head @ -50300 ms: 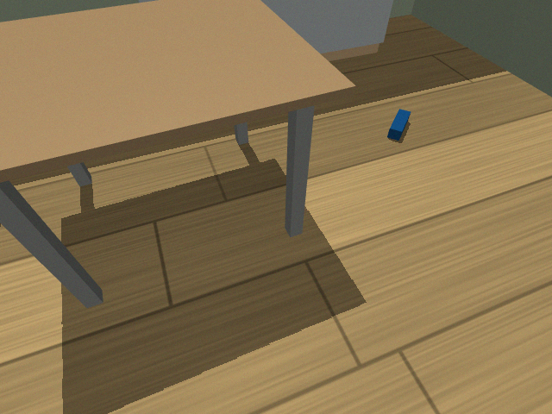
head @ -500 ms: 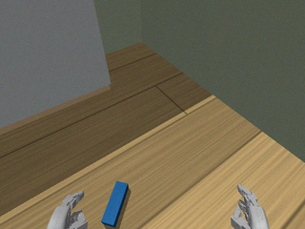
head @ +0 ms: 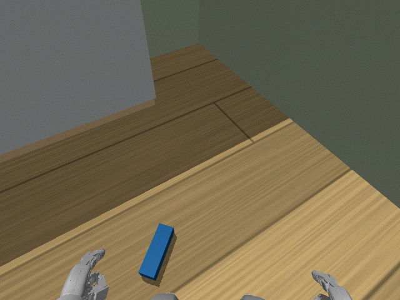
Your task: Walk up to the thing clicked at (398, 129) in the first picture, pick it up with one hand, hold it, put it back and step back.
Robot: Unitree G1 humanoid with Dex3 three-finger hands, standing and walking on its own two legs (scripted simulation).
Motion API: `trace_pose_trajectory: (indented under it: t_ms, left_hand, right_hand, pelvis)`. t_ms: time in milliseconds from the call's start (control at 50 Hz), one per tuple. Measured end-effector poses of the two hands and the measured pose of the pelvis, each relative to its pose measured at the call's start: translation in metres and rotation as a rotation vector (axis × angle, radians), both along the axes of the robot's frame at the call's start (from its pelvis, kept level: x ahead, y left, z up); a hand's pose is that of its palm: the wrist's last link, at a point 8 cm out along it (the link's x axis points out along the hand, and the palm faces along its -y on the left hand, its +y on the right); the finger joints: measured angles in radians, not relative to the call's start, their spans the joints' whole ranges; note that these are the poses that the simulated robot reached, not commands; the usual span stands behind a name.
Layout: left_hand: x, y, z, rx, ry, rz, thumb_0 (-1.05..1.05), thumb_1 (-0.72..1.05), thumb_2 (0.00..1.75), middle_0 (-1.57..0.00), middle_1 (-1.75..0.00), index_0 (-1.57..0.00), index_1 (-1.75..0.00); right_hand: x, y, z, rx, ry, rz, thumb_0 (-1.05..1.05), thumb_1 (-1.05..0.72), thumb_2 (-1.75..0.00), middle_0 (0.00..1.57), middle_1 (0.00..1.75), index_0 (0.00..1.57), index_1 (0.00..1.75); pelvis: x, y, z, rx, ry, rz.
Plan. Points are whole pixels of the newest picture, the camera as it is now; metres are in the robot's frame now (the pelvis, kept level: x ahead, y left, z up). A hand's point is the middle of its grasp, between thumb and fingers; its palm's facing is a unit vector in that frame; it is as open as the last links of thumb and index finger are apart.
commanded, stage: stand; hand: left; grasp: from above
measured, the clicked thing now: (157, 250) +0.40 +0.22 -0.70
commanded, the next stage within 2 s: none
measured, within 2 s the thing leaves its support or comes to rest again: neither
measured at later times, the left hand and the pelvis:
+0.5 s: hand out of the picture +0.05 +0.23 -0.12, palm faces +0.03 -0.94 -0.33, open 7.3 cm; pelvis +0.00 +0.00 +0.04, yaw +1 degrees
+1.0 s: hand out of the picture +0.05 +0.23 -0.11, palm faces +0.01 -0.94 -0.34, open 7.3 cm; pelvis +0.00 -0.02 +0.05, yaw +1 degrees
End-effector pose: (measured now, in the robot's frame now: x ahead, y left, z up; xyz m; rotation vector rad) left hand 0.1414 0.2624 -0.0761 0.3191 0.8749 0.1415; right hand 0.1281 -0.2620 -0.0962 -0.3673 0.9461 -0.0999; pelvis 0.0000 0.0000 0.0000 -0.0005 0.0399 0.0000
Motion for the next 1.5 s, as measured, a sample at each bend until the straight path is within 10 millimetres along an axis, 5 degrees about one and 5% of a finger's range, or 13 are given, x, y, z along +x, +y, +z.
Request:
trace_pose_trajectory:
  t_ms: [260, 480, 940, 1500]
  left_hand:
    - [-0.072, 0.018, -0.014, -0.003, 0.248, 0.120, 0.01, 0.91, 0.89, -0.21, -0.30, -0.21, -0.30]
    - [-0.099, 0.012, -0.008, -0.009, 0.336, 0.159, 0.01, 0.91, 0.89, -0.21, -0.30, -0.21, -0.30]
    - [-0.099, 0.009, 0.000, 0.006, 0.368, 0.155, 0.00, 0.91, 0.89, -0.21, -0.30, -0.21, -0.30]
    - [-0.067, 0.009, 0.004, 0.010, 0.349, 0.132, 0.00, 0.91, 0.89, -0.21, -0.30, -0.21, -0.30]
  right_hand:
    - [-0.043, -0.017, 0.008, -0.003, 0.165, -0.119, 0.01, -0.90, -0.90, 0.20, 0.30, 0.21, 0.30]
    - [-0.052, -0.013, 0.010, 0.037, 0.210, -0.137, 0.01, -0.90, -0.90, 0.20, 0.30, 0.21, 0.30]
    - [-0.077, -0.040, 0.014, 0.015, 0.291, -0.170, 0.01, -0.90, -0.90, 0.20, 0.30, 0.21, 0.30]
    - [-0.055, -0.045, 0.018, 0.012, 0.273, -0.159, 0.01, -0.90, -0.90, 0.20, 0.30, 0.21, 0.30]
  pelvis:
    - [0.006, 0.001, 0.025, -0.003, -0.069, 0.007]
    - [0.004, -0.003, 0.040, 0.002, -0.108, 0.013]
    - [-0.001, -0.016, 0.047, 0.002, -0.113, 0.012]
    - [0.011, -0.018, 0.049, 0.002, -0.092, 0.001]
